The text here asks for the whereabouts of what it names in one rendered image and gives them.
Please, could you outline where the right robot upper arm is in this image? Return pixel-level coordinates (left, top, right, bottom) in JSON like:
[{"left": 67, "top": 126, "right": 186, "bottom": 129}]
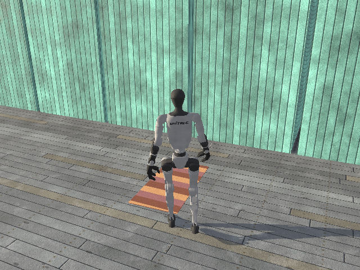
[{"left": 190, "top": 112, "right": 206, "bottom": 143}]

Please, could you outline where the robot left hand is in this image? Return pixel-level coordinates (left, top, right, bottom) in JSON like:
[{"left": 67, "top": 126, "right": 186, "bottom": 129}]
[{"left": 147, "top": 165, "right": 160, "bottom": 181}]

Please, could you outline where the left robot upper arm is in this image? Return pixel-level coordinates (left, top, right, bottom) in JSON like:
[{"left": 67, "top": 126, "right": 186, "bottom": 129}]
[{"left": 154, "top": 114, "right": 167, "bottom": 146}]

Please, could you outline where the robot torso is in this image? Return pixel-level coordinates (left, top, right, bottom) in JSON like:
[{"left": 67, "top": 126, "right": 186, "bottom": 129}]
[{"left": 166, "top": 111, "right": 192, "bottom": 169}]

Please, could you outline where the robot right forearm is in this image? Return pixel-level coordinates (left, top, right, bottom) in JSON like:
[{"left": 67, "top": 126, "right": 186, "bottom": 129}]
[{"left": 200, "top": 134, "right": 209, "bottom": 154}]

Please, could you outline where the robot left forearm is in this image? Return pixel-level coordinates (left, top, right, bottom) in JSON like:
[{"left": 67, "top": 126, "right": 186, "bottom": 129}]
[{"left": 148, "top": 138, "right": 159, "bottom": 166}]

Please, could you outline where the robot right hand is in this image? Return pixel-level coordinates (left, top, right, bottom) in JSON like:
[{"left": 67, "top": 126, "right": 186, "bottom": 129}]
[{"left": 197, "top": 151, "right": 210, "bottom": 162}]

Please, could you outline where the right robot foot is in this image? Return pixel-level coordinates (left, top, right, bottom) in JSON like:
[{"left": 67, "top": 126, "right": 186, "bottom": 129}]
[{"left": 191, "top": 224, "right": 199, "bottom": 234}]

